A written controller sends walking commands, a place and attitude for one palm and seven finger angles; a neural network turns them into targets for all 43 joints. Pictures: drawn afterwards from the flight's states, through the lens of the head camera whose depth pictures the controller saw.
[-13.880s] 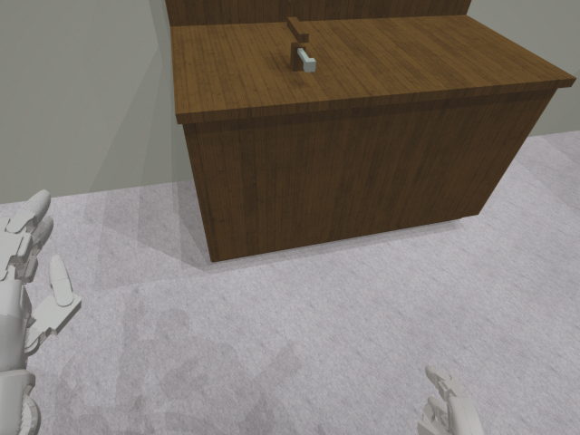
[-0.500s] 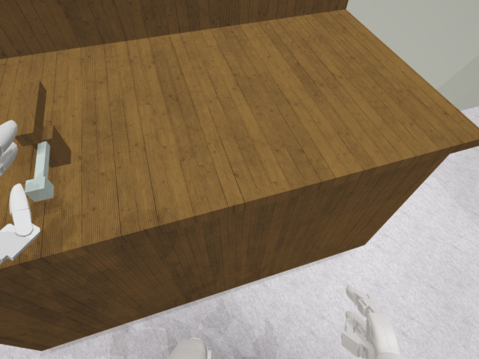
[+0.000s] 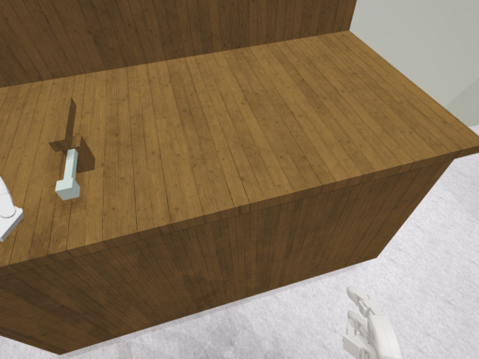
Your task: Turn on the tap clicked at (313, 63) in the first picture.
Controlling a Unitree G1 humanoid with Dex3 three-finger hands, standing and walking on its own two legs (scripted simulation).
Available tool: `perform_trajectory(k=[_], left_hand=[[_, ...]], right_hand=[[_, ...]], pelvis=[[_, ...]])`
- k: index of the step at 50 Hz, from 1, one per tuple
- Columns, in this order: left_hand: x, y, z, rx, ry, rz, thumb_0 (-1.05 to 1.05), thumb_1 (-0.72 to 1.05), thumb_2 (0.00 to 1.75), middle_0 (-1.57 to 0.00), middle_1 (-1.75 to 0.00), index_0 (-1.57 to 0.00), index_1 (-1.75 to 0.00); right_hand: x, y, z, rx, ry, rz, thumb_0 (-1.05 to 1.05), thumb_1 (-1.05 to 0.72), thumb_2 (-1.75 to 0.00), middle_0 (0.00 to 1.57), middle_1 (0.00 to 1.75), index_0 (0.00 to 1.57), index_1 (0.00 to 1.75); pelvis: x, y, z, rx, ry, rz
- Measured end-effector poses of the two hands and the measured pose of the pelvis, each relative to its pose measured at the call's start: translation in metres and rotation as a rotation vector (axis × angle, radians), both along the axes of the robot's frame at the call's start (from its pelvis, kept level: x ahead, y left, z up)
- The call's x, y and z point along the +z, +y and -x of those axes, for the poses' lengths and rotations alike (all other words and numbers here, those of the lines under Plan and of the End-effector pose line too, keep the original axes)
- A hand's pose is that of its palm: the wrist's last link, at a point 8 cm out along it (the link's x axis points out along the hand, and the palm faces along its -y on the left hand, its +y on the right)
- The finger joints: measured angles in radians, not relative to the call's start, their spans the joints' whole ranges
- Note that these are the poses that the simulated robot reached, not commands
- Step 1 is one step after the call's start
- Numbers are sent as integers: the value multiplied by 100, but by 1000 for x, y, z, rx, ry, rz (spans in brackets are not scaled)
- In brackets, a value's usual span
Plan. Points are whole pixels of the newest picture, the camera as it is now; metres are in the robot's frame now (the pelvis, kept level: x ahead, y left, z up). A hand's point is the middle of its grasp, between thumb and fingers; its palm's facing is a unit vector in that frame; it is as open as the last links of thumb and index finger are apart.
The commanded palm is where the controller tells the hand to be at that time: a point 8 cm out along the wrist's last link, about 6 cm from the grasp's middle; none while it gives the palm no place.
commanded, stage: come to a stop and stand still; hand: left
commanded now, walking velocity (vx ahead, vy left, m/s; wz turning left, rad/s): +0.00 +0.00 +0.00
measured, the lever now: (68, 189) +0.36 +0.35 +0.07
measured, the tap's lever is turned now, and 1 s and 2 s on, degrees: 0 0 0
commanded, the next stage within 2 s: look again from close up in 1.44 s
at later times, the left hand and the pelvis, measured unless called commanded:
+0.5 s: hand (13, 259) +0.19 +0.28 +0.17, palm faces +0.40 -0.86 -0.33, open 7.4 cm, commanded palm +0.13 +0.31 +0.18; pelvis -0.03 +0.03 +0.00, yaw +0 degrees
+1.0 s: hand (25, 236) +0.22 +0.30 +0.15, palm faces +0.44 -0.84 -0.32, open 7.4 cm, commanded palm +0.16 +0.32 +0.18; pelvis +0.01 +0.04 +0.01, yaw +3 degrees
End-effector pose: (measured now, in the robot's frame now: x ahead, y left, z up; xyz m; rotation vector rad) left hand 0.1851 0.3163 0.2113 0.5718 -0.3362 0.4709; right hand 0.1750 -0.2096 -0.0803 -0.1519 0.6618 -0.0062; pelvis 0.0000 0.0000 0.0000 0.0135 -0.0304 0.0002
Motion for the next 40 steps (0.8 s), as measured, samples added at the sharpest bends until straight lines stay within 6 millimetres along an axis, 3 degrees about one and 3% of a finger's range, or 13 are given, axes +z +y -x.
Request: perform_trajectory(k=[5,9,12,20,31,40], left_hand=[[-55,-32,21,-84,167,169,1,90,90,-20,-30,-20,-30],[-77,-35,34,-115,186,245,1,89,90,-21,-30,-21,-30],[-72,-24,36,-106,117,249,2,89,90,-21,-30,-21,-30],[-22,-3,37,-142,-101,127,2,89,90,-21,-30,-21,-30],[-57,20,45,-92,81,164,1,89,90,-21,-30,-21,-30],[-31,25,42,-61,-40,127,2,89,90,-21,-30,-21,-30]], right_hand=[[3,3,16,-19,-13,-4,2,-90,-90,20,30,20,30],[13,-2,31,-17,7,78,2,-90,-90,20,30,20,30],[23,-5,39,-12,10,137,2,-90,-90,20,30,20,30],[37,2,47,-20,-42,164,2,-90,-90,20,30,20,30],[22,38,50,13,25,114,2,-90,-90,20,30,20,30],[22,59,18,98,10,95,2,-90,-90,20,30,21,30]], pelvis=[[-1,5,9,-3,-16,6],[-1,2,18,0,-27,16],[0,3,26,-3,-33,30],[1,19,37,-2,-44,41],[2,37,30,25,-40,41],[4,40,14,48,-40,34]])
